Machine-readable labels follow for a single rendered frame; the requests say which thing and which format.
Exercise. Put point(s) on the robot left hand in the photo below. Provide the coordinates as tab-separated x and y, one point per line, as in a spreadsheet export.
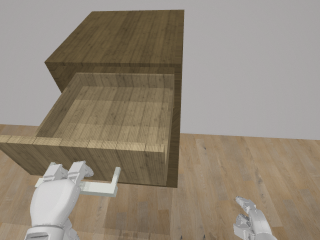
55	198

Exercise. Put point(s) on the drawer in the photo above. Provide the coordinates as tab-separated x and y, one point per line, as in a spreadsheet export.
108	120

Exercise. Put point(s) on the robot left forearm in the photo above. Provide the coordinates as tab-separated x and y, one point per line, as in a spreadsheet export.
45	232

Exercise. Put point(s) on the cabinet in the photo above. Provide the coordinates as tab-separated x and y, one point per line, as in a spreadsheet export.
128	42

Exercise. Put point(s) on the robot right hand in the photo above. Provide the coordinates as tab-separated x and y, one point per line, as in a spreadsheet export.
247	227

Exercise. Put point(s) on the handle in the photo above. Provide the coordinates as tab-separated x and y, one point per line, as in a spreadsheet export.
95	188

